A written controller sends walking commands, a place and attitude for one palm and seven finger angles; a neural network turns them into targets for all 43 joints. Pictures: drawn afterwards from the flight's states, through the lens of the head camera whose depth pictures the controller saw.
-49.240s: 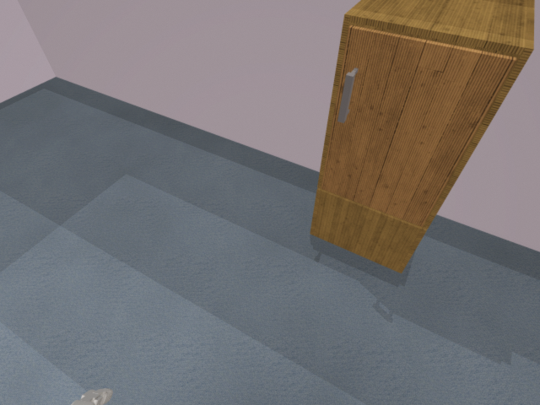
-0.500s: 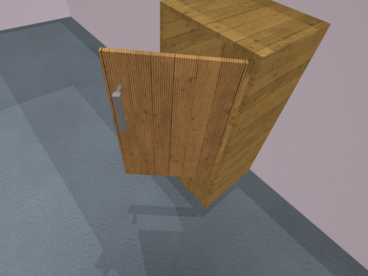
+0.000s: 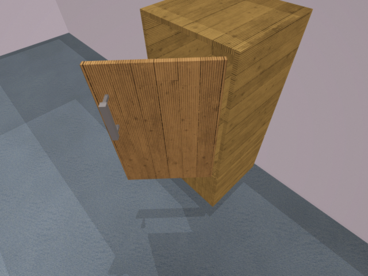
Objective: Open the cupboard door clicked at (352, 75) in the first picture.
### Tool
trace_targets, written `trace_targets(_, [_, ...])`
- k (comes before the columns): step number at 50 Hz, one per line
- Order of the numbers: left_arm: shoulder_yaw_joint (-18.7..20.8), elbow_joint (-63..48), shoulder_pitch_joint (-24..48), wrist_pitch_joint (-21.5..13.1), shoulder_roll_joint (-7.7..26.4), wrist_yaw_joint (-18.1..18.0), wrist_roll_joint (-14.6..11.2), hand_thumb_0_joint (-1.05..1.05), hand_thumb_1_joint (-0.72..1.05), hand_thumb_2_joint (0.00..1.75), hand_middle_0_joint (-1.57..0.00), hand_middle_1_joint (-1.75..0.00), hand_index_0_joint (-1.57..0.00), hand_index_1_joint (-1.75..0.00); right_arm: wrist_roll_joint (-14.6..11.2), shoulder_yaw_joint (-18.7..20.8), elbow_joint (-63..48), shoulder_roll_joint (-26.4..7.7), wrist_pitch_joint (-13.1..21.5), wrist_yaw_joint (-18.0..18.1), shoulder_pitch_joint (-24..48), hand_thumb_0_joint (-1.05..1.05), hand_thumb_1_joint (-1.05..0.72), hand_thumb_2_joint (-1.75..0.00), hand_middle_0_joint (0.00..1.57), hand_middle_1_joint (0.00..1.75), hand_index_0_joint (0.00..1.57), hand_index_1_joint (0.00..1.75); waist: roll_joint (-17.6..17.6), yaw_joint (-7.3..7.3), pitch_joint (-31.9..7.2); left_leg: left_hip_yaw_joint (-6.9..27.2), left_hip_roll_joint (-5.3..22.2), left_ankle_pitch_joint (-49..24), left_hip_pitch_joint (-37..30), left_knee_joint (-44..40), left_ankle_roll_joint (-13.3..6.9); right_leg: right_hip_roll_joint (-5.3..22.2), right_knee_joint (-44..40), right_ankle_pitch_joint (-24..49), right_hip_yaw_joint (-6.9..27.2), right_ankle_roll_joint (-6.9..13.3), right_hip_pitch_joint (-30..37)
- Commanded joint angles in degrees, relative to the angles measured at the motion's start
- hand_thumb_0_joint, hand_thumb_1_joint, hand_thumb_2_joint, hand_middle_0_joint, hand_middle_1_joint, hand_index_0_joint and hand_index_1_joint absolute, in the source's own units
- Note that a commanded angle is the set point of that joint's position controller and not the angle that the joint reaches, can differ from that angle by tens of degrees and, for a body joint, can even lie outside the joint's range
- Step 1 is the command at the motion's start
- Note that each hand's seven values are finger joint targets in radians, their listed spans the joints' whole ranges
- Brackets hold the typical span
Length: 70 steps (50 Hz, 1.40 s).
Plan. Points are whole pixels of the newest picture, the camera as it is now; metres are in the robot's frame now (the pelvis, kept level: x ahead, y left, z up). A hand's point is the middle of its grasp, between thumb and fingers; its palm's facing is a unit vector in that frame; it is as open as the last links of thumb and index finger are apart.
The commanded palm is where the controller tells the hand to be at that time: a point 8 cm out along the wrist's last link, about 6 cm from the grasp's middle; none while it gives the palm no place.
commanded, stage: look again from close up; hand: left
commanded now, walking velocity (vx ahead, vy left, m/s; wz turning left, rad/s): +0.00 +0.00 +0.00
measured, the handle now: (111, 118) +0.56 +0.25 +0.00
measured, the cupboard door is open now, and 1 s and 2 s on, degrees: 48 48 48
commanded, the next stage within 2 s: raise the hand with hooked fingers in 0.40 s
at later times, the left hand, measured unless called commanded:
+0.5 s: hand out of the picture +0.01 +0.17 -0.17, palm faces +0.01 -0.98 -0.19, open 7.4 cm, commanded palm +0.10 +0.22 -0.07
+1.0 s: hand out of the picture +0.13 +0.19 -0.07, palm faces +0.16 -0.99 -0.04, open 9.0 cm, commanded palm +0.14 +0.25 -0.04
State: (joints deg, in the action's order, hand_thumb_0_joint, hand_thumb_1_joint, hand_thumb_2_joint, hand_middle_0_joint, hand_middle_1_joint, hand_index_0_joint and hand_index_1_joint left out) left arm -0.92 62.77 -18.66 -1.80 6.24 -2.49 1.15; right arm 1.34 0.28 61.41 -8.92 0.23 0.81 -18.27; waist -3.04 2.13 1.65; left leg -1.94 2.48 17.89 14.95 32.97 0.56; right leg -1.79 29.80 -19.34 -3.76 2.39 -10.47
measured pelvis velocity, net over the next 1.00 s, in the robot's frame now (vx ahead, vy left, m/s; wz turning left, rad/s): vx -0.05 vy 0.00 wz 0.02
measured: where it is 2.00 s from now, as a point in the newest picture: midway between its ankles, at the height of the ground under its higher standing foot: outside the picture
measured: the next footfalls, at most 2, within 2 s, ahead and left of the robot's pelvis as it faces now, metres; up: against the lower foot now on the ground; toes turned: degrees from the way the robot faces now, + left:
none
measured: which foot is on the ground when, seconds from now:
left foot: down 0.00-1.00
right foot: down 0.00-1.00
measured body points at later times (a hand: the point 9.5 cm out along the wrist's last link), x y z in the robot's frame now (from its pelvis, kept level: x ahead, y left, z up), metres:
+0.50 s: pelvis +0.00 +0.00 +0.01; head +0.01 +0.00 +0.45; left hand +0.01 +0.22 -0.15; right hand +0.02 -0.23 -0.15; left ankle +0.00 +0.12 -0.73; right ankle -0.04 -0.09 -0.73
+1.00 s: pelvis -0.05 +0.00 -0.08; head +0.00 +0.01 +0.36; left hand +0.12 +0.24 -0.07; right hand +0.19 -0.24 -0.12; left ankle +0.00 +0.12 -0.73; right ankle -0.04 -0.09 -0.73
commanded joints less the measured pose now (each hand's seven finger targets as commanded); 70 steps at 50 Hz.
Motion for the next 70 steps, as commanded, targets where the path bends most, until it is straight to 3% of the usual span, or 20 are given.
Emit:
trace_targets(1, [1.62, -2.83, -2.46, -1.22, 7.73, -0.53, -0.52, 0.0, 0.9, 0.9, -0.2, -0.3, -0.2, -0.3, -0.5, -0.06, -1.78, -3.8, 1.82, 0.73, -2.54, 0.0, -0.9, -0.9, 0.2, 0.3, 0.2, 0.3, 2.61, -1.26, -1.12, 2.89, 3.36, -16.35, -2.32, -3.94, -2.45, 7.29, -3.67, 21.58, 6.53, 1.2, -0.03])
trace_targets(8, [1.48, -2.88, -2.27, -0.49, 8.06, -0.44, -0.36, 0.0, 0.9, 0.9, -0.2, -0.3, -0.2, -0.3, -0.49, -0.36, -0.43, -3.4, 1.27, 0.87, -1.03, 0.0, -0.9, -0.9, 0.2, 0.3, 0.2, 0.3, 5.46, -1.63, 4.38, 2.41, 2.68, -10.85, -1.46, -7.0, -2.09, 7.38, -6.86, 16.17, 7.58, 0.71, -2.51])
trace_targets(24, [1.69, -2.96, -1.39, -0.19, 10.12, 0.03, -0.39, 0.0, 0.9, 0.9, -0.2, -0.3, -0.2, -0.3, -0.64, -0.19, 0.5, -5.82, 1.45, 1.06, 1.7, 0.0, -0.9, -0.9, 0.2, 0.3, 0.2, 0.3, 3.64, -2.18, 0.7, 2.75, 3.21, -13.88, -4.04, -8.46, -2.17, 7.86, -7.38, 19.57, 7.61, 0.21, 0.57])
trace_targets(25, [2.03, -0.8, -6.1, -1.04, 9.55, -2.24, 0.1, 0.0, 0.9, 0.9, -0.2, -0.3, -0.2, -0.3, -1.15, 0.24, -3.34, -6.86, 1.51, 0.8, 6.58, 0.0, -0.9, -0.9, 0.2, 0.3, 0.2, 0.3, 2.88, -4.18, 5.07, 0.55, 2.98, -13.34, 1.12, 3.45, -0.53, 11.92, -8.91, 43.54, 12.64, -2.8, -2.19])
trace_targets(26, [7.55, -92.56, 36.83, -13.44, 22.1, -1.96, -12.22, 0.0, 0.88, 0.89, -0.2, -0.32, -0.2, -0.32, -4.14, 1.94, -23.16, -15.97, 10.55, 2.85, 4.69, 0.0, -0.9, -0.9, 0.2, 0.3, 0.2, 0.3, -11.18, 2.93, -25.22, 1.42, -2.5, -23.86, -15.35, -6.68, -2.58, 6.41, -2.31, 36.46, 6.04, -0.05, 3.46])
trace_targets(27, [8.14, -76.53, 9.96, -10.05, 17.85, -4.39, -7.09, 0.0, 0.85, 0.88, -0.2, -0.33, -0.2, -0.33, -2.88, 0.12, -19.31, -9.91, 15.84, 4.72, 7.98, 0.0, -0.9, -0.9, 0.2, 0.3, 0.2, 0.3, -20.37, -3.48, -23.97, 1.41, 0.02, -34.81, -22.24, -8.16, -2.81, 2.7, 1.6, 21.58, 3.52, 0.96, 0.13])
trace_targets(28, [4.62, -72.63, 7.94, -7.02, 13.25, -6.66, -7.72, 0.0, 0.83, 0.87, -0.21, -0.34, -0.21, -0.34, -3.25, 1.04, -16.65, -10.01, 17.33, 4.75, 7.07, 0.0, -0.9, -0.9, 0.2, 0.3, 0.2, 0.3, -15.59, -1.25, -19.24, 1.86, 0.54, -30.46, -15.28, -6.6, -0.86, 2.45, 1.72, 10.31, 0.02, -0.07, -3.59])
trace_targets(29, [-2.8, -55.92, -8.74, -1.36, -1.95, -5.83, -8.84, 0.0, 0.81, 0.86, -0.21, -0.36, -0.21, -0.36, -4.19, 1.24, -15.86, -7.86, 17.02, 4.05, 5.66, 0.0, -0.9, -0.9, 0.2, 0.3, 0.2, 0.3, -5.83, 0.13, -10.05, 2.83, 1.41, -26.23, -10.36, -6.87, -1.95, 2.5, 1.14, 8.03, -1.27, -1.05, -8.54])
trace_targets(32, [-0.94, -63.74, 2.21, -9.72, 1.54, -2.23, -10.07, 0.0, 0.74, 0.83, -0.21, -0.4, -0.21, -0.4, -2.8, 2.67, -23.45, -12.58, 18.04, 3.78, 7.25, 0.0, -0.9, -0.9, 0.2, 0.3, 0.2, 0.3, 11.46, 2.49, 0.15, 4.53, -1.24, -8.47, 3.05, -0.87, -2.22, 1.73, 1.27, 4.49, -2.83, -2.05, -18.32])
trace_targets(35, [1.99, -50.09, -6.88, -20.99, -0.53, 4.5, -11.03, 0.0, 0.67, 0.8, -0.22, -0.45, -0.22, -0.45, -1.35, 3.58, -27.35, -11.99, 18.33, 2.19, 9.27, 0.0, -0.9, -0.9, 0.2, 0.3, 0.2, 0.3, 23.1, -1.93, -0.98, 3.8, -2.44, -0.68, 17.02, 8.36, -1.18, 1.52, 9.01, -4.65, -2.22, -2.14, -28.36])
trace_targets(37, [5.53, -50.18, -12.53, -29.13, 1.97, 11.44, -13.01, 0.0, 0.62, 0.78, -0.22, -0.48, -0.22, -0.48, -0.87, 4.42, -30.61, -12.36, 18.24, 0.67, 11.23, 0.0, -0.9, -0.9, 0.2, 0.3, 0.2, 0.3, 22.17, -5.1, -6.94, 2.27, -3.33, 0.03, 23.19, 13.54, -0.39, 1.62, 14.74, -4.03, -0.48, -1.45, -27.93])
trace_targets(38, [8.59, -48.39, -13.75, -31.8, 5.26, 15.23, -13.2, 0.0, 0.6, 0.77, -0.22, -0.5, -0.22, -0.5, -1.02, 4.96, -32.27, -12.91, 17.7, -0.51, 11.75, 0.0, -0.9, -0.9, 0.2, 0.3, 0.2, 0.3, 14.26, -6.44, -8.93, 1.39, -4.03, -1.54, 23.49, 15.92, 0.11, 2.03, 17.4, -0.78, 0.61, -0.47, -27.05])
trace_targets(41, [12.77, -51.45, -10.84, -30.96, 9.33, 18.35, -13.7, 0.0, 0.53, 0.74, -0.23, -0.54, -0.23, -0.54, -2.02, 4.57, -38.49, -12.53, 15.54, -0.87, 13.65, 0.0, -0.9, -0.9, 0.2, 0.3, 0.2, 0.3, 2.97, -7.89, -16.22, -1.12, -5.01, -0.95, 27.23, 20.02, -0.41, 2.65, 22.49, 0.55, 2.07, -0.05, -26.71])
trace_targets(47, [14.23, -81.36, 7.53, -32.7, 12.89, 9.73, -14.11, 0.0, 0.39, 0.68, -0.24, -0.63, -0.24, -0.63, -1.73, 3.87, -42.01, -9.94, 13.18, 0.8, 9.73, 0.0, -0.9, -0.9, 0.2, 0.3, 0.2, 0.3, -6.38, -3.9, -25.73, 1.44, -2.71, -0.58, 23.31, 23.59, -2.28, 1.61, 23.5, -1.92, 4.69, -0.5, -30.27])
trace_targets(51, [7.72, -84.29, 9.97, -37.42, 10.65, 10.87, -13.26, 0.0, 0.29, 0.64, -0.24, -0.69, -0.24, -0.69, -1.48, 2.82, -38.44, -10.53, 14.33, 2.52, 7.69, 0.0, -0.9, -0.9, 0.2, 0.3, 0.2, 0.3, -4.14, 1.51, -21.67, 3.62, -1.32, 0.82, 24.86, 26.44, -2.67, 0.59, 23.76, -4.24, 4.37, -0.61, -37.14])
trace_targets(54, [6.26, -73.34, 10.74, -33.68, 12.13, 16.86, -14.25, 0.0, 0.22, 0.61, -0.25, -0.74, -0.25, -0.74, -2.13, 1.92, -36.57, -12.39, 15.03, 3.45, 7.66, 0.0, -0.9, -0.9, 0.2, 0.3, 0.2, 0.3, -0.06, 3.79, -16.04, 4.65, -1.19, 5.98, 30.03, 27.49, -2.61, 0.49, 21.91, -9.69, 4.66, -1.17, -38.8])
trace_targets(57, [10.13, -61.6, 6.32, -23.78, 14.51, 21.84, -16.4, 0.0, 0.15, 0.58, -0.25, -0.78, -0.25, -0.78, -3.68, 1.73, -37.72, -13.22, 14.2, 4.67, 8.2, 0.0, -0.9, -0.9, 0.2, 0.3, 0.2, 0.3, 7.3, 1.19, -15.28, 3.79, -2.1, 9.4, 34.69, 25.89, -2.63, 1.52, 16.9, -17.5, 7.55, -2.21, -34.14])
trace_targets(61, [21.22, -65.27, 3.66, -13.9, 19.88, 21.19, -20.63, 0.0, 0.06, 0.54, -0.26, -0.84, -0.26, -0.84, -4.09, 1.86, -40.85, -12.4, 12.84, 5.11, 9.65, 0.0, -0.9, -0.9, 0.2, 0.3, 0.2, 0.3, 5.96, -4.88, -23.79, 2.6, -3.25, 2.35, 29.63, 21.99, -2.6, 2.92, 15.1, -10.82, 7.78, -2.54, -22.06])
trace_targets(64, [25.15, -72.37, 2.71, -17.16, 19.22, 15.45, -21.49, 0.0, -0.01, 0.51, -0.27, -0.88, -0.27, -0.88, -3.31, 1.93, -40.16, -10.12, 12.89, 4.5, 8.74, 0.0, -0.9, -0.9, 0.2, 0.3, 0.2, 0.3, 2.5, -6.62, -26.76, 2.98, -2.47, -5.06, 25.32, 20.42, -2.15, 1.94, 18.82, 1.81, 4.7, -2.0, -20.18])
trace_targets(70, [18.34, -64.63, 8.78, -28.18, 16.71, 14.61, -16.11, 0.0, -0.15, 0.45, -0.27, -0.98, -0.27, -0.98, -2.02, 2.49, -35.24, -12.14, 13.96, 3.06, 5.84, 0.0, -0.9, -0.9, 0.2, 0.3, 0.2, 0.3, 1.41, -0.51, -15.63, 3.76, -1.72, -1.39, 26.85, 21.36, -2.2, 0.78, 21.59, -1.26, 1.67, -1.55, -33.12])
